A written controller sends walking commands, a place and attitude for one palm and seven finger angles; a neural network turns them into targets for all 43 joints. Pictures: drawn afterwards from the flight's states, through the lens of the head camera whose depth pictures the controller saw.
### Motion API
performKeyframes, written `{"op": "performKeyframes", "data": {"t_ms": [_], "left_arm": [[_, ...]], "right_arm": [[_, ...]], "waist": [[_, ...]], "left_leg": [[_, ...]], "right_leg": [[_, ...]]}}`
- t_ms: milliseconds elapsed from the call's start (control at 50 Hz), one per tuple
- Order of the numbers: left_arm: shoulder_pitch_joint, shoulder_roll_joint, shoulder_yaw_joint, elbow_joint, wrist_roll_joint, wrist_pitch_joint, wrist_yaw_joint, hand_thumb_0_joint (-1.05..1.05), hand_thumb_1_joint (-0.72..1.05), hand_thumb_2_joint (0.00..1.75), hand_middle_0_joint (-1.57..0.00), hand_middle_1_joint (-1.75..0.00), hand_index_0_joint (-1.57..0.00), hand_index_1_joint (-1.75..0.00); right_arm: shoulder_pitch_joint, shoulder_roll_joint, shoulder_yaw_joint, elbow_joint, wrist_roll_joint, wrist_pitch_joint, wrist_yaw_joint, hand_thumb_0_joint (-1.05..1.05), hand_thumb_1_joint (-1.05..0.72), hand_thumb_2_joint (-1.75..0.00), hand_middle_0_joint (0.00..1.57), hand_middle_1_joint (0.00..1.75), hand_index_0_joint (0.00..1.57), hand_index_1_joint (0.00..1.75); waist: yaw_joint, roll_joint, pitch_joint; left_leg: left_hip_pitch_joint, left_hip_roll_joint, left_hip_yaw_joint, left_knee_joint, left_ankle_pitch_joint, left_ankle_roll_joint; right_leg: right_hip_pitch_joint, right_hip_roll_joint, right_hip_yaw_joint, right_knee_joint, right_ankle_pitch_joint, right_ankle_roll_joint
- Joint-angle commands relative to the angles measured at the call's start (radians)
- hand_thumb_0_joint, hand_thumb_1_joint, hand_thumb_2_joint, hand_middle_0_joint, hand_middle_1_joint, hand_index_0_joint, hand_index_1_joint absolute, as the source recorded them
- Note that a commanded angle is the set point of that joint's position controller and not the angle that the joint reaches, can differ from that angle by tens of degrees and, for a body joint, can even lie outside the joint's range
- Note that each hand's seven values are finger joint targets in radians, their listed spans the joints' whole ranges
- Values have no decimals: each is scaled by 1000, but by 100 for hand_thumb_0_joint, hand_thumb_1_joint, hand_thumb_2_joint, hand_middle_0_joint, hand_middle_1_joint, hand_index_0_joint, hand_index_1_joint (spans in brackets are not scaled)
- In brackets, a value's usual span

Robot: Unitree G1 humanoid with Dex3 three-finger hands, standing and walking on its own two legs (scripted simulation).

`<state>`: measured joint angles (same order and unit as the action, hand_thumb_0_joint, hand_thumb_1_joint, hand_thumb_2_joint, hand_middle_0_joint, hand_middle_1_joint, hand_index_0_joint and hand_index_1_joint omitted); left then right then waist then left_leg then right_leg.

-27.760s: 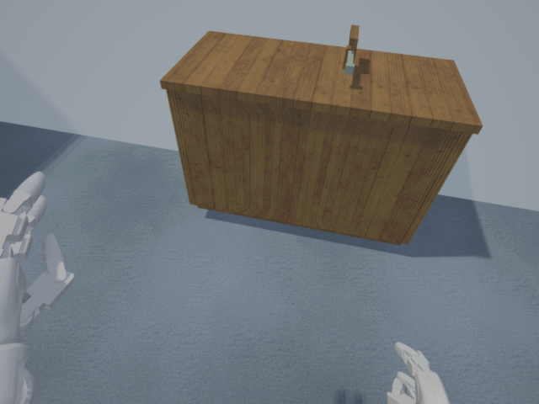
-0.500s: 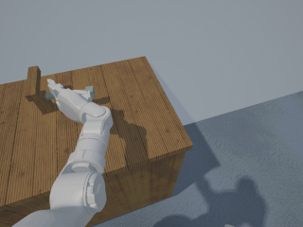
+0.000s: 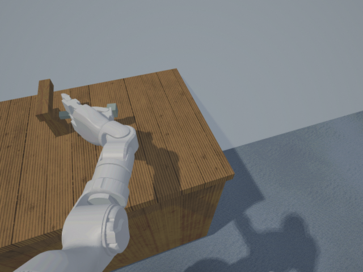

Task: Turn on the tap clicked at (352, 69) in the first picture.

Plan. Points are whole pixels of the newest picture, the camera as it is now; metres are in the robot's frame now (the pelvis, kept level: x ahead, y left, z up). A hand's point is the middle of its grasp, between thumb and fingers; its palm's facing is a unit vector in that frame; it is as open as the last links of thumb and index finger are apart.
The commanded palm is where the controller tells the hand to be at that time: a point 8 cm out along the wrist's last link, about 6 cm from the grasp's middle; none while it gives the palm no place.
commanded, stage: draw the hand back beside the body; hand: left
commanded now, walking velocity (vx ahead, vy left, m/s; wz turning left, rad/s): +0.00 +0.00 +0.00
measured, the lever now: (112, 110) +0.53 +0.19 +0.04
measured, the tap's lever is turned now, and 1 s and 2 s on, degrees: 79 79 79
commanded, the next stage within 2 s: step back with the hand held close in 1.46 s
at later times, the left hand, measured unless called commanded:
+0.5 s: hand (75, 150) +0.32 +0.19 +0.14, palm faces +0.22 -0.95 -0.22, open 7.7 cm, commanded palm +0.29 +0.23 +0.15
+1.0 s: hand (23, 184) +0.24 +0.24 +0.17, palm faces +0.29 -0.92 -0.28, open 7.5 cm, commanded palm +0.20 +0.28 +0.18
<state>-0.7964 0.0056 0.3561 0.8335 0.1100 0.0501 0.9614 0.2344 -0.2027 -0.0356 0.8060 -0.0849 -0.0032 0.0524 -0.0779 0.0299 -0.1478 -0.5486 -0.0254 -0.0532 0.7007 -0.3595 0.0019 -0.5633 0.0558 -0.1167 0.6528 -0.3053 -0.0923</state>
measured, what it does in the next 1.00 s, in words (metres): stands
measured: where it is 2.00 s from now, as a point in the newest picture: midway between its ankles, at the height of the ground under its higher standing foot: outside the picture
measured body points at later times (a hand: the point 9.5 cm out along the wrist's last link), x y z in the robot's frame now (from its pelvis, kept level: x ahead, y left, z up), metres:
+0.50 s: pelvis +0.00 +0.02 +0.02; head -0.01 +0.00 +0.47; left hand +0.30 +0.24 +0.16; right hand +0.15 -0.23 -0.08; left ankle -0.01 +0.12 -0.72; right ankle +0.01 -0.06 -0.72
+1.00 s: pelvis +0.00 +0.03 +0.03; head -0.01 +0.01 +0.48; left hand +0.22 +0.29 +0.18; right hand +0.18 -0.19 -0.07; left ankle -0.01 +0.12 -0.72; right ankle +0.01 -0.06 -0.72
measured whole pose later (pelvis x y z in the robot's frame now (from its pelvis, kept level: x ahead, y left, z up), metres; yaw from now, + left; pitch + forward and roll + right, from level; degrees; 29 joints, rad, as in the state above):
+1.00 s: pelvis +0.00 +0.03 +0.03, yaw -2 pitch -5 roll +0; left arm 0.29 0.31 0.17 -0.26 -0.09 -0.08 0.10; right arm 0.18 -0.22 0.03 0.64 0.02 -0.02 -0.02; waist 0.05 0.06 0.05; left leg -0.05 -0.04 -0.01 0.39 -0.26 0.04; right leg -0.08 0.05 -0.06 0.37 -0.20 -0.05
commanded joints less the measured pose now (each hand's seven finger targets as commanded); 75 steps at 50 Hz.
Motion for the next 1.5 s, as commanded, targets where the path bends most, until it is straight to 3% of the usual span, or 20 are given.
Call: {"op": "performKeyframes", "data": {"t_ms": [0,20,100,120,160,180,200,220,320,400,420,620,780,880,920,1000,1160,1220,1300,1480], "left_arm": [[-395,183,-187,-326,67,-68,-206,0,90,90,-15,-16,-15,-16],[-337,214,-179,-383,48,-75,-262,0,90,90,-15,-16,-15,-16],[-20,243,-157,-506,-84,-115,-473,0,90,90,-16,-17,-16,-17],[64,295,-81,-504,-116,-111,-486,0,90,90,-16,-17,-16,-17],[140,279,-94,-609,-140,-91,-483,0,90,90,-16,-18,-16,-18],[286,463,-96,-498,-108,-83,-599,0,90,90,-16,-18,-16,-18],[282,498,-66,-558,-141,-93,-657,0,90,90,-16,-19,-16,-19],[245,517,-85,-666,-153,-117,-701,0,90,90,-16,-19,-16,-19],[193,387,-274,-939,-182,-191,-796,0,90,90,-17,-20,-17,-20],[329,348,-312,-870,-186,-197,-817,0,90,90,-17,-22,-17,-22],[332,348,-309,-867,-185,-200,-822,0,90,90,-17,-22,-17,-22],[556,476,-136,-1072,-194,-212,-846,0,90,90,-18,-25,-18,-25],[747,422,-161,-1217,-201,-191,-861,0,90,90,-19,-27,-19,-27],[857,450,-118,-1295,-202,-198,-855,0,90,90,-20,-29,-20,-29],[905,485,-75,-1341,-201,-202,-849,0,90,90,-20,-29,-20,-29],[996,490,-46,-1373,-204,-209,-844,0,90,90,-20,-30,-20,-30],[1176,521,30,-1455,-212,-221,-836,0,90,90,-20,-30,-20,-30],[1109,488,-11,-1453,-210,-227,-838,0,90,90,-20,-30,-20,-30],[1110,502,1,-1414,-209,-228,-830,0,90,90,-20,-30,-20,-30],[1140,512,17,-1435,-214,-229,-825,0,90,90,-20,-30,-20,-30]], "right_arm": [[18,-155,-56,-152,25,-2,-46,0,-90,-90,20,30,20,30],[22,-155,-50,-172,33,11,-63,0,-90,-90,20,30,20,30],[11,-140,-30,-231,81,29,-92,0,-90,-90,20,30,20,30],[-3,-143,-26,-239,88,36,-101,0,-90,-90,20,30,20,30],[-52,-132,-12,-272,105,41,-104,0,-90,-90,20,30,20,30],[12,-134,-15,-226,110,47,-76,0,-90,-90,20,30,20,30],[-11,-135,-12,-259,123,50,-72,0,-90,-90,20,30,20,30],[-50,-135,-10,-279,129,46,-74,0,-90,-90,20,30,20,30],[-128,-133,-2,-304,131,-33,-75,0,-90,-90,20,30,20,30],[-136,-142,6,-285,128,-54,-79,0,-90,-90,20,30,20,30],[-143,-139,7,-281,129,-52,-81,0,-90,-90,20,30,20,30],[-202,-127,28,-316,111,-43,-79,0,-90,-90,20,30,20,30],[-200,-122,26,-340,105,-56,-71,0,-90,-90,20,30,20,30],[-201,-127,19,-338,102,-69,-76,0,-90,-90,20,30,20,30],[-198,-129,17,-333,101,-76,-78,0,-90,-90,20,30,20,30],[-199,-128,11,-330,101,-88,-81,0,-90,-90,20,30,20,30],[-188,-134,0,-335,105,-112,-86,0,-90,-90,20,30,20,30],[-193,-137,-1,-329,108,-119,-89,0,-90,-90,20,30,20,30],[-195,-136,-2,-325,105,-125,-100,0,-90,-90,20,30,20,30],[-198,-127,5,-328,103,-129,-100,0,-90,-90,20,30,20,30]], "waist": [[-26,-60,-387],[3,-17,-401],[59,-87,-333],[89,-96,-305],[105,-104,-240],[67,-123,-180],[85,-130,-153],[94,-25,-149],[56,71,-37],[53,-72,47],[55,-31,63],[108,20,24],[110,24,64],[118,5,61],[124,52,50],[128,3,61],[138,46,89],[118,26,128],[124,-16,128],[134,29,102]], "left_leg": [[151,3,58,-59,330,23],[165,-2,56,-74,349,24],[180,6,57,-127,366,27],[162,5,57,-148,339,27],[168,10,61,-177,309,27],[194,39,60,-230,274,29],[194,34,67,-251,262,38],[244,26,66,-269,256,40],[434,32,40,-317,265,42],[442,30,23,-340,191,49],[452,25,21,-348,171,47],[464,32,-1,-377,268,27],[476,43,-6,-372,339,18],[469,45,-22,-372,333,15],[474,43,-22,-364,358,12],[457,45,-19,-353,349,17],[423,46,-19,-334,326,19],[415,42,-25,-336,272,25],[412,34,-19,-327,225,36],[407,32,-16,-324,257,34]], "right_leg": [[338,-69,115,-73,411,65],[383,-65,123,-71,448,63],[506,-67,142,-105,582,76],[546,-70,146,-123,573,79],[557,-82,159,-153,549,86],[609,-100,170,-165,548,105],[635,-106,184,-185,543,110],[645,-107,185,-201,495,95],[500,-74,168,-291,316,64],[449,-70,159,-328,200,67],[437,-70,156,-336,169,63],[544,-71,137,-320,259,46],[542,-66,132,-322,303,44],[543,-65,125,-319,279,45],[551,-68,128,-316,297,44],[548,-68,126,-315,293,46],[525,-74,130,-313,277,50],[482,-74,131,-317,225,52],[471,-76,131,-323,187,56],[507,-82,136,-314,234,51]]}}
